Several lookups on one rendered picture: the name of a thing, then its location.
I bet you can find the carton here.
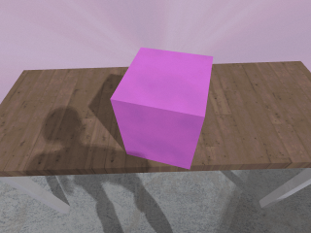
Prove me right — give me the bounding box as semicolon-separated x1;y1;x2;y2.
110;47;214;169

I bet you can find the table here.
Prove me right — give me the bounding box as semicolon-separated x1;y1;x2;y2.
0;61;311;214

